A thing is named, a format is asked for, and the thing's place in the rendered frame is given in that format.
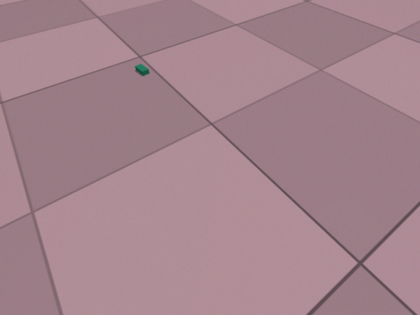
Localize small box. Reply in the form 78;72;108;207
135;64;150;76

